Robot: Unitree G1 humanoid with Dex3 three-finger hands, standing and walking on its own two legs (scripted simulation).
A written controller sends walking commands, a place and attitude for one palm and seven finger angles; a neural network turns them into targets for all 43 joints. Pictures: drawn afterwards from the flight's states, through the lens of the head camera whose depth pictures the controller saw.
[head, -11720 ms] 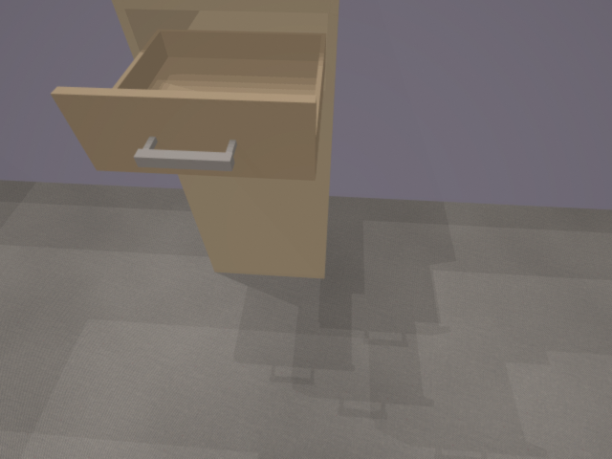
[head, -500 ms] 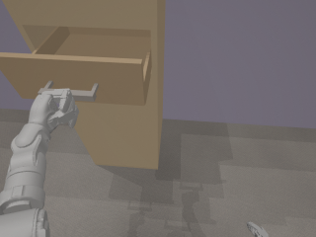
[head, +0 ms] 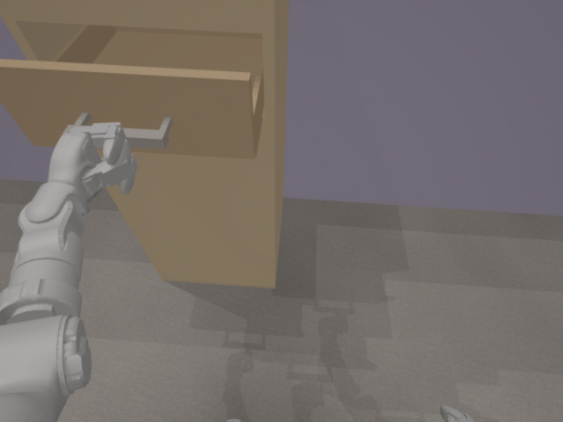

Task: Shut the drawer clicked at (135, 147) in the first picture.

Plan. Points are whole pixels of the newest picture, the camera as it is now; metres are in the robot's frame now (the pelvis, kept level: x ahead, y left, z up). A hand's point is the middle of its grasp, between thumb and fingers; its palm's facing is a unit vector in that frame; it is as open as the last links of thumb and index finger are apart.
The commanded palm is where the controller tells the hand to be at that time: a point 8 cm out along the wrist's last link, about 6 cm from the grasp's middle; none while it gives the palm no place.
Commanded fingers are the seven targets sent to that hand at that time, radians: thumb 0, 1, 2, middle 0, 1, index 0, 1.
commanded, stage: push the drawer shut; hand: left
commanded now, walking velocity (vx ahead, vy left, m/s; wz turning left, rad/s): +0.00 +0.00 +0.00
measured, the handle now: (121, 128) +0.50 +0.25 +0.13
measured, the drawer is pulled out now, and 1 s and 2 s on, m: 0.12 0.00 0.00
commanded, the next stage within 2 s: pull the fist back off the drawer in 1.26 s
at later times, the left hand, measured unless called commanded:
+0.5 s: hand (148, 131) +0.50 +0.21 +0.13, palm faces -0.04 -1.00 -0.01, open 3.5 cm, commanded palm +0.49 +0.26 +0.13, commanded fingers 0.00 0.90 0.90 -1.40 -1.60 -1.40 -1.60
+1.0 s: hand (151, 109) +0.55 +0.22 +0.13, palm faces -0.05 -1.00 -0.01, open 3.3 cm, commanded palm +0.55 +0.25 +0.13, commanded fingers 0.00 0.90 0.90 -1.40 -1.60 -1.40 -1.60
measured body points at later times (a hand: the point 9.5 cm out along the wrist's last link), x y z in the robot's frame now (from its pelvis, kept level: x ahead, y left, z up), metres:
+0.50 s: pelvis +0.00 +0.00 -0.01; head +0.08 +0.01 +0.44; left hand +0.49 +0.26 +0.13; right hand +0.00 -0.27 -0.12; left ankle +0.03 +0.10 -0.72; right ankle -0.01 -0.09 -0.72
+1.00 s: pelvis +0.01 +0.01 -0.01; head +0.13 +0.03 +0.42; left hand +0.55 +0.27 +0.14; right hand -0.02 -0.26 -0.12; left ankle +0.03 +0.10 -0.72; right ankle -0.01 -0.09 -0.72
